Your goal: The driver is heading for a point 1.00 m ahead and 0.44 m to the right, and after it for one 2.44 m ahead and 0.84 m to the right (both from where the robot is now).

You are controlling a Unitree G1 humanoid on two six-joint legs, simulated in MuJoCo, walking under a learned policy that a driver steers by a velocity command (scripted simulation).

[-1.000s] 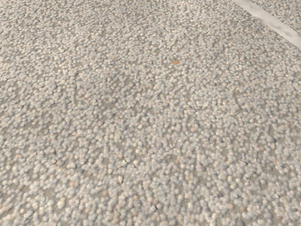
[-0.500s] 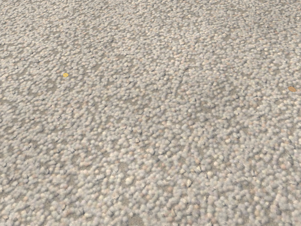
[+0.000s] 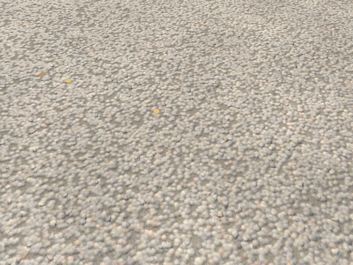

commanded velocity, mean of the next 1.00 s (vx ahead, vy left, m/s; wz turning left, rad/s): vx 0.93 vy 0.00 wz -0.75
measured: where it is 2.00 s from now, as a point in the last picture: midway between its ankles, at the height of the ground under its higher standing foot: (316, 141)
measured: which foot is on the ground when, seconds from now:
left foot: down 0.00-0.26, up 0.28-0.66, down 0.68-1.00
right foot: up 0.00-0.22, down 0.24-0.70, up 0.72-1.00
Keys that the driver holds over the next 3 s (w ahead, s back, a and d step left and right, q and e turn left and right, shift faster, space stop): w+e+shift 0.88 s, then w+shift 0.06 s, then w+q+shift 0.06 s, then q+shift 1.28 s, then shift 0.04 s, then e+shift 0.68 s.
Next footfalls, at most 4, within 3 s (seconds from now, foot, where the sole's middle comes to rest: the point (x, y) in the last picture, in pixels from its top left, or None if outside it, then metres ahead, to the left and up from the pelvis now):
0.24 right None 0.28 -0.16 -0.79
0.68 left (222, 207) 0.78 -0.20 -0.79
1.12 right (316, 179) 0.93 -0.65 -0.79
1.56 left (294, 133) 1.21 -0.62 -0.79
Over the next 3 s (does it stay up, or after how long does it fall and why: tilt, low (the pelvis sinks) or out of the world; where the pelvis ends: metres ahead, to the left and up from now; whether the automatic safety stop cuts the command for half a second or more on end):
stays up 1.12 -0.72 -0.02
